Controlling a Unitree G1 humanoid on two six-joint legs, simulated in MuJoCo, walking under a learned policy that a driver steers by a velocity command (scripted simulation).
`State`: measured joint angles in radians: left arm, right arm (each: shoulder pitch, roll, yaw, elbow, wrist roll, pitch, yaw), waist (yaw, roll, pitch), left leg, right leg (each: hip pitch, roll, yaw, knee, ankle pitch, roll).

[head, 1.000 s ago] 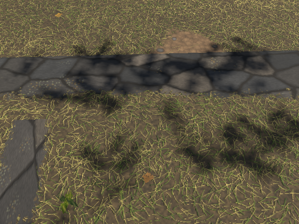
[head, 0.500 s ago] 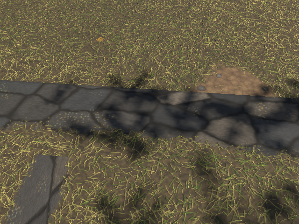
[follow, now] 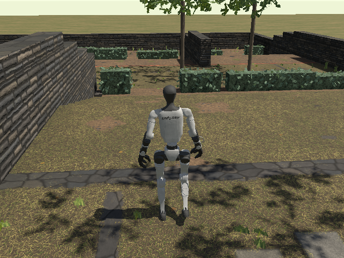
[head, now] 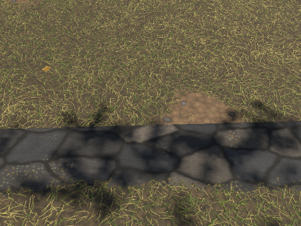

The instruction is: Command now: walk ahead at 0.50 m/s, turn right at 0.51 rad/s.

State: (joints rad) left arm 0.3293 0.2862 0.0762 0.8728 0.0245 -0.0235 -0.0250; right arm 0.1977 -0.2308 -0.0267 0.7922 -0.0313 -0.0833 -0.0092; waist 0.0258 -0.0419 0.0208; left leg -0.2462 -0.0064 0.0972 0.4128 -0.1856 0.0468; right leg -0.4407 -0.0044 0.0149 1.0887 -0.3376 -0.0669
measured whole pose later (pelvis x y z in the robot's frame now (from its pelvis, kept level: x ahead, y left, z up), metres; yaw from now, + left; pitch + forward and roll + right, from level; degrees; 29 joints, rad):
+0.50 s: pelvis +0.24 -0.08 -0.01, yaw -19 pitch +1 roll +0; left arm 0.18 0.27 0.07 0.79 0.02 -0.01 -0.02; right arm 0.28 -0.25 -0.04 0.83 -0.02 -0.06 0.00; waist -0.03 0.01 0.07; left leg -0.39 0.09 0.03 1.22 -0.36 -0.01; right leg -0.33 0.11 -0.06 0.52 -0.20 -0.13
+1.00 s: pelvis +0.52 -0.14 -0.01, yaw -36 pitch +1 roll +0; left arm 0.38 0.31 0.07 0.83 0.01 -0.03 -0.01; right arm 0.11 -0.26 -0.03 0.70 -0.04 -0.06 -0.01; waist 0.07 -0.02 0.04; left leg -0.39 -0.01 0.04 0.56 -0.19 0.03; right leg -0.26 0.11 0.10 1.06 -0.43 -0.09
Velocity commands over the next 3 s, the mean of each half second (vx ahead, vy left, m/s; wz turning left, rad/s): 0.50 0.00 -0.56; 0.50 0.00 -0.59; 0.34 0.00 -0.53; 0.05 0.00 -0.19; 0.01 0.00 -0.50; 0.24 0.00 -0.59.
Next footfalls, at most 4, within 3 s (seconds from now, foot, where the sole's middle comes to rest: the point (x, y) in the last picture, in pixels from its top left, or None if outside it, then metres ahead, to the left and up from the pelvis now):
0.36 right None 0.31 -0.14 -0.78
0.90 left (178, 189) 0.67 -0.12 -0.78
1.40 right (244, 185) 0.71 -0.44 -0.78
1.86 left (208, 164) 0.81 -0.27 -0.78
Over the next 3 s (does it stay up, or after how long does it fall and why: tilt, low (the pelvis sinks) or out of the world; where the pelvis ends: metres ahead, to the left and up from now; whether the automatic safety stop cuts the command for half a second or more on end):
stays up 0.71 -0.39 0.00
